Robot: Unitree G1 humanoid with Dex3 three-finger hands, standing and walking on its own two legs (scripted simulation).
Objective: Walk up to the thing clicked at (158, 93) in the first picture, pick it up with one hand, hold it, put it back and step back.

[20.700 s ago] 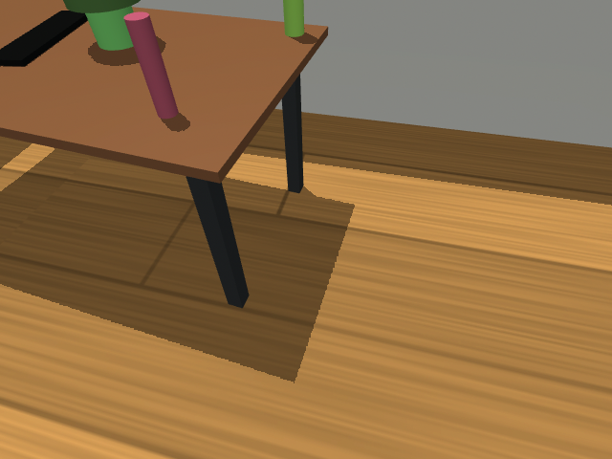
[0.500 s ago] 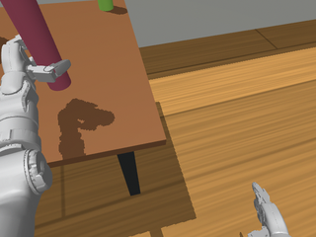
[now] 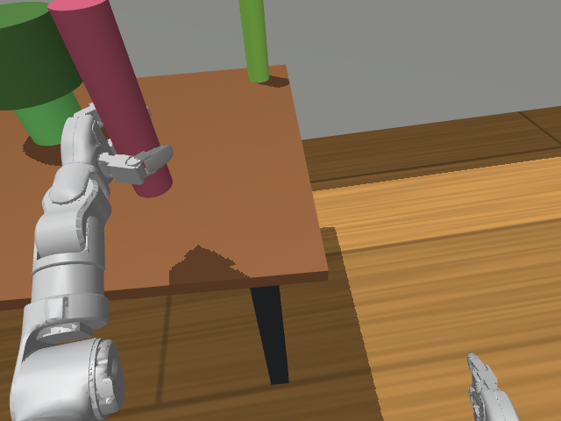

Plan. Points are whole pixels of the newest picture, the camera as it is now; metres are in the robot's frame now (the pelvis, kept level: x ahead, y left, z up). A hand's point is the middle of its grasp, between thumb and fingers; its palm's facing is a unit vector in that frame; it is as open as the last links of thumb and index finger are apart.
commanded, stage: lift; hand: left
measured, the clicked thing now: (124, 112) +0.42 +0.19 +0.28
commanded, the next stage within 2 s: hold in 0.66 s
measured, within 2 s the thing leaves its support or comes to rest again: neither
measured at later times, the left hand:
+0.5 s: hand (123, 159) +0.34 +0.17 +0.27, palm faces +0.11 -0.99 +0.00, open 8.8 cm
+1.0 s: hand (116, 158) +0.32 +0.17 +0.29, palm faces +0.10 -1.00 +0.00, open 8.8 cm
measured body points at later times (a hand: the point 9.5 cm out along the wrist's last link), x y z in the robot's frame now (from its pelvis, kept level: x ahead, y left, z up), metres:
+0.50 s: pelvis -0.03 -0.01 +0.01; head -0.07 -0.04 +0.46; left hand +0.33 +0.22 +0.27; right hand +0.13 -0.27 -0.06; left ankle +0.00 +0.12 -0.72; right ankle -0.02 -0.14 -0.72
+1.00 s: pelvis -0.03 -0.01 +0.01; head -0.07 -0.04 +0.46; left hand +0.31 +0.22 +0.29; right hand +0.15 -0.26 -0.06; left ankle +0.00 +0.12 -0.72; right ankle -0.02 -0.14 -0.72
